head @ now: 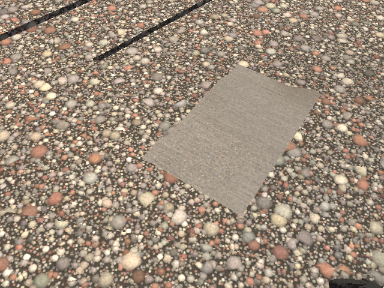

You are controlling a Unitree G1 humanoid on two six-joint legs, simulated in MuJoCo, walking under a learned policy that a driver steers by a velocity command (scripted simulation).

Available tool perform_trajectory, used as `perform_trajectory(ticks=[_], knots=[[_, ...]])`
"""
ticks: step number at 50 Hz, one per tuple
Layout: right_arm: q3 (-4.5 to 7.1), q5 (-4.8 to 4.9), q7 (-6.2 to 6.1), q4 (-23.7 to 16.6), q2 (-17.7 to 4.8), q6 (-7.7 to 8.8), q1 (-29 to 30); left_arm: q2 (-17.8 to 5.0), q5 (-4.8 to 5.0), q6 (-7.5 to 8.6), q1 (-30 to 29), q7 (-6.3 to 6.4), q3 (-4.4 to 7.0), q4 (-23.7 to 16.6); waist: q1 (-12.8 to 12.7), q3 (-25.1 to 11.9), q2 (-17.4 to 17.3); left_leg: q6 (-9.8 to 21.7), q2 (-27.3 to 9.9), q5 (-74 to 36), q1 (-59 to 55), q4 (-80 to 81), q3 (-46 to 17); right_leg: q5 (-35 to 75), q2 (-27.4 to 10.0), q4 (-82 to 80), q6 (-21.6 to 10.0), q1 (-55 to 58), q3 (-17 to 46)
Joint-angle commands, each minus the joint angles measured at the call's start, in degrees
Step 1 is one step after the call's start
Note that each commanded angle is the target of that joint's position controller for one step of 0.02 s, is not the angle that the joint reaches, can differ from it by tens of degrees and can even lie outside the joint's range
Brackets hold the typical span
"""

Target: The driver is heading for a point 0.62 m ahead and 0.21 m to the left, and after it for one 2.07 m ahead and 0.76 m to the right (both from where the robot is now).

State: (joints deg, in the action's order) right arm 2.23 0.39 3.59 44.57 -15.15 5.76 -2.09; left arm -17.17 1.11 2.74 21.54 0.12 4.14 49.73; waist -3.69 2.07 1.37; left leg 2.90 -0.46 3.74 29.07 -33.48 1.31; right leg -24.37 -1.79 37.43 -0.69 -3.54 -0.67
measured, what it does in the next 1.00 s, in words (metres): goes down, turning left: right foot 0.04 m lower, then left foot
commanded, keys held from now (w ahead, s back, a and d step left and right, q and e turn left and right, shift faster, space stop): w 0.28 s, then w+q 0.66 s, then w+e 0.06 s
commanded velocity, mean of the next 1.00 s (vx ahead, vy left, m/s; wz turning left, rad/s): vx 0.50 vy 0.00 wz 0.28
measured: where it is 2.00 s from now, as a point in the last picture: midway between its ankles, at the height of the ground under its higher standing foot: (164, 153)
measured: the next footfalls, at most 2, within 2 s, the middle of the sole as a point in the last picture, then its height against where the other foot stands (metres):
right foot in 0.46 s outside the picture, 0.04 m lower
left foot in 0.98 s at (159, 237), level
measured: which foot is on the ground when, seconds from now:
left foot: down 0.00-0.46, up 0.48-0.96, down 0.98-1.00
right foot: down 0.00-0.00, up 0.02-0.44, down 0.46-0.98, up 1.00-1.00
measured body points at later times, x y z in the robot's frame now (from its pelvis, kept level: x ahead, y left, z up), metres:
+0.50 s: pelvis +0.29 -0.04 -0.03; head +0.30 -0.06 +0.42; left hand +0.49 +0.22 -0.10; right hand +0.30 -0.32 -0.17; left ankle +0.13 +0.11 -0.70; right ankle +0.39 -0.14 -0.76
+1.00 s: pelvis +0.53 +0.02 -0.04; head +0.56 +0.05 +0.41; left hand +0.44 +0.30 -0.18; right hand +0.82 -0.13 -0.12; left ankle +0.60 +0.15 -0.76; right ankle +0.39 -0.15 -0.75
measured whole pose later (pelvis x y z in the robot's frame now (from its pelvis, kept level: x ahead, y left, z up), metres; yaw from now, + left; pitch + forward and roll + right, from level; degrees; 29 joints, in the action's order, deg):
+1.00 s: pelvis +0.53 +0.02 -0.04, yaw +21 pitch +1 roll -1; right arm 4.6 1.2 3.2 41.6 -14.6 1.5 -2.2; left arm -16.8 1.3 3.3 16.6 0.8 5.2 56.1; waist -2.9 2.6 0.3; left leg 5.7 -0.7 8.0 28.4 -35.3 3.0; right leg -28.1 -5.3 27.3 2.9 4.1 -15.7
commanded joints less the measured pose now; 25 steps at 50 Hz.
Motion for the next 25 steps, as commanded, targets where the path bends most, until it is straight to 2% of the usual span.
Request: perform_trajectory(ticks=[1, 2, 3, 4, 5, 6, 8, 10, 11, 13, 15, 17, 19, 21, 22, 23, 24, 25], knots=[[3.66, 0.86, -0.35, 2.4, -11.6, 0.04, -21.6, -5.4, 0.41, 2.13, 1.6, -0.37, 0.07, -5.5, 11.3, -19.9, -17.0, 12.5, -17.6, 15.8, -45.8, 14.4, -34.0, -5.5, 2.5, 35.2, -2.0, -32.3, 6.4], [3.21, 0.88, -0.45, 1.9, -10.5, -0.14, -18.8, -6.9, 1.13, 2.78, -3.8, -0.27, 0.43, -7.5, 10.4, -14.4, -11.9, 10.7, -16.8, 12.2, -41.2, 14.7, -29.7, -5.0, -0.1, 35.5, -2.7, -34.8, 6.6], [3.11, 0.58, -0.64, 1.7, -9.6, -0.26, -14.9, -6.6, 0.85, 3.22, -8.1, -0.05, 0.43, -8.8, 9.1, -8.4, -6.2, 9.6, -15.4, 8.0, -35.1, 16.3, -25.8, -1.9, -1.8, 31.7, -2.8, -36.9, 5.2], [2.72, -0.08, -0.95, 1.3, -8.1, -0.1, -12.1, -6.0, 0.41, 3.13, -9.3, 0.28, 0.65, -8.9, 7.4, -6.1, -4.9, 8.9, -14.0, 4.3, -30.0, 17.6, -22.3, 0.9, -3.7, 27.8, -2.8, -35.4, 4.8], [2.44, -0.58, -1.04, 1.1, -7.0, 0.03, -10.6, -4.9, 0.28, 2.64, -8.8, 0.33, 0.67, -8.8, 6.0, -4.7, -6.1, 9.0, -12.9, 2.1, -26.3, 19.0, -20.3, 2.5, -4.3, 24.9, -2.5, -33.2, 4.4], [2.43, -0.63, -1.12, 1.2, -6.8, 0.06, -10.1, -3.7, 0.22, 2.15, -8.0, 0.13, 0.45, -8.6, 5.1, -4.4, -7.0, 9.8, -12.7, 1.7, -24.0, 20.7, -19.5, 3.4, -4.7, 22.4, -2.2, -31.3, 4.2], [2.98, -0.41, -1.58, 1.5, -8.2, 0.55, -9.9, -2.3, -0.18, 1.66, -8.5, -0.32, 0.16, -8.6, 4.3, -3.6, -6.3, 11.1, -13.1, 1.4, -21.1, 23.9, -17.6, 8.3, -5.2, 18.1, -1.6, -30.1, 3.6], [3.23, -0.16, -2.47, 2.3, -9.0, 1.07, -10.9, -2.4, -0.39, 2.02, -11.2, -0.66, 0.22, -9.0, 4.7, -2.1, -5.8, 10.7, -12.4, 0.3, -21.3, 25.1, -14.6, 18.7, -5.5, 11.2, -0.9, -32.1, 4.2], [3.35, 0.38, -2.97, 3.0, -9.1, 0.88, -10.9, -1.9, -0.64, 2.27, -12.7, -0.88, -0.01, -9.2, 4.6, -0.9, -5.8, 9.7, -10.6, 0.8, -19.5, 25.5, -11.4, 24.4, -5.1, 5.0, -0.7, -30.6, 3.9], [3.42, 0.78, -3.52, 3.9, -9.3, 0.51, -11.5, -1.0, -0.71, 2.72, -16.0, -1.39, -0.44, -9.3, 5.5, -0.3, -6.2, 8.1, -8.3, 0.4, -16.0, 25.3, -6.9, 34.0, -2.4, -4.3, -0.4, -23.9, 1.5], [3.59, 1.2, -3.67, 5.2, -9.7, 0.58, -13.4, -1.4, -0.48, 2.92, -18.7, -1.97, -0.54, -9.8, 6.4, 0.4, -6.0, 7.9, -9.6, 2.6, -15.9, 25.0, -7.2, 38.2, -2.0, -7.7, -0.5, -21.2, 2.5], [3.7, 1.66, -3.92, 6.1, -9.6, 0.42, -14.4, -2.8, -0.38, 3.04, -21.0, -2.55, -0.42, -10.5, 6.4, 2.5, -4.8, 7.4, -11.1, 4.8, -18.7, 22.0, -8.4, 37.9, -3.1, -10.7, -1.2, -23.4, 5.0], [3.94, 1.24, -4.36, 6.5, -9.9, -0.09, -15.7, -3.7, -0.42, 3.41, -21.1, -3.04, -0.36, -10.1, 6.3, 3.1, -3.6, 6.9, -12.6, 6.5, -21.5, 17.8, -10.0, 35.7, -4.2, -12.3, -1.7, -24.8, 6.6], [4.16, 0.92, -4.49, 6.5, -10.0, -0.77, -15.6, -4.4, -0.58, 3.62, -18.1, -2.87, -0.06, -8.4, 4.3, 2.4, -2.0, 6.1, -12.3, 6.3, -20.8, 11.9, -10.7, 33.5, -4.3, -14.2, -2.1, -20.3, 5.9], [3.83, 0.63, -4.23, 6.4, -8.7, -1.07, -15.7, -5.1, -0.94, 3.79, -14.0, -2.61, 0.51, -6.4, 2.6, 0.1, -0.3, 5.4, -9.7, 5.0, -18.7, 5.5, -9.8, 33.0, -3.4, -14.8, -2.5, -13.5, 4.2], [2.94, 0.26, -3.83, 6.1, -5.7, -1.0, -16.1, -6.6, -1.73, 4.03, -6.7, -2.33, 1.36, -3.6, -0.1, -4.7, 2.9, 4.0, -4.8, 5.4, -13.4, -6.4, -7.1, 37.9, -4.1, -12.4, -3.2, -1.9, 3.5], [1.33, -0.53, -3.28, 5.5, -0.6, -0.48, -21.8, -10.4, -2.93, 4.13, -0.2, -2.28, 1.92, -2.8, -0.1, -13.4, 16.4, 0.7, 1.5, 29.8, 1.8, -28.6, -2.6, 49.5, -16.4, -7.0, -8.4, 16.9, 14.2], [1.27, 0.3, -3.52, 6.8, -1.8, -0.28, -28.8, -10.2, -2.3, 3.26, 2.5, -2.32, 1.5, -3.3, 0.6, -17.7, 17.7, -0.6, 2.5, 35.3, 11.0, -39.7, -8.8, 45.8, -20.5, -5.7, -11.6, 24.3, 24.1]])
Over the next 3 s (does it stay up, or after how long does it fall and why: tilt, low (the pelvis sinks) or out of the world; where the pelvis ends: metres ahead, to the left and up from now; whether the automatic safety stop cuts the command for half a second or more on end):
stays up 1.62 0.01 -0.14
